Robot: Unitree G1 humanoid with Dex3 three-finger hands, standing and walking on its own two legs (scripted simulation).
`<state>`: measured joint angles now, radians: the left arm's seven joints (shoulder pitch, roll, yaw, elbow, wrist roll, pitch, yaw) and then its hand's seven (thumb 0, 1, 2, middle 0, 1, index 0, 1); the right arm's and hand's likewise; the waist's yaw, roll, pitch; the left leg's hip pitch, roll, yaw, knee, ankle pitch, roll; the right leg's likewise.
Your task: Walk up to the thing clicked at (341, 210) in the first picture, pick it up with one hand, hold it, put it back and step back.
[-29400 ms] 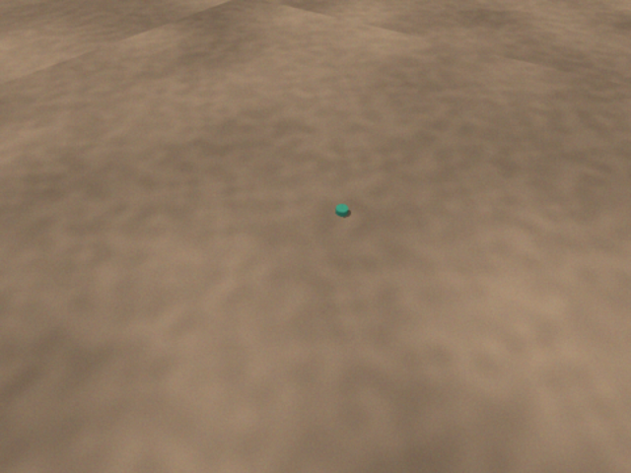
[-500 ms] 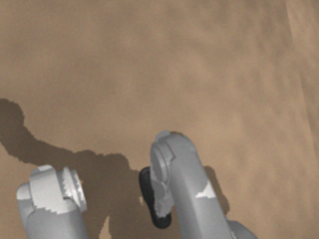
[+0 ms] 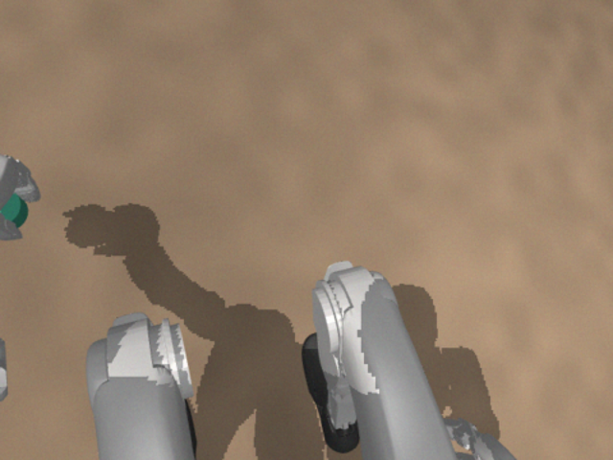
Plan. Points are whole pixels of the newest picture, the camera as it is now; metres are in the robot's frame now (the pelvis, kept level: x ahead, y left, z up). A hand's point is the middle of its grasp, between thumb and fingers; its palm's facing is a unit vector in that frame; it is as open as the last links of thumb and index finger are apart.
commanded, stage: settle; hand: left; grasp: from above
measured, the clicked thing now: out of the picture +0.49 +0.32 -0.19
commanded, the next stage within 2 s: lift in 0.06 s
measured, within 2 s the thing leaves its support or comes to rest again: neither
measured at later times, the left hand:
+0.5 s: hand out of the picture +0.45 +0.33 -0.10, palm faces -0.46 -0.08 -0.88, open 6.4 cm
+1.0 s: hand out of the picture +0.38 +0.31 +0.07, palm faces -0.40 -0.10 -0.91, open 6.3 cm
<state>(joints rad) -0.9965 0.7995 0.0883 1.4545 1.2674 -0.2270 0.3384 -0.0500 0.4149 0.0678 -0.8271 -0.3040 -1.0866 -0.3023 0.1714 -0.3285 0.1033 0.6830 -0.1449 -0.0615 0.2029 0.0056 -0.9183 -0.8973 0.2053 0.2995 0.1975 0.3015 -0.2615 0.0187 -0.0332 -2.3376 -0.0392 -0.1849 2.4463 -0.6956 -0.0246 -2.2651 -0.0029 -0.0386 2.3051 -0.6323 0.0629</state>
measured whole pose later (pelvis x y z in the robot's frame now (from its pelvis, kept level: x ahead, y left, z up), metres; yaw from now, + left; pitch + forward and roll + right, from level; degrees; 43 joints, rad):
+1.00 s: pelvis +0.00 +0.00 +0.15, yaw +5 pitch +31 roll -6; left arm -0.56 0.59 -0.04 0.78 1.03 -0.08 0.08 0.01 0.40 0.19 -0.73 -0.40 -1.05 -0.46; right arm 0.15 -0.27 -0.02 0.63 0.01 0.06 0.05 0.01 -0.93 -0.90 0.21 0.30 0.20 0.30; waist -0.09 0.06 -0.19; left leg -1.85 -0.01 -0.10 1.95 -0.65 0.00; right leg -1.80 -0.03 -0.01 1.85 -0.60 0.07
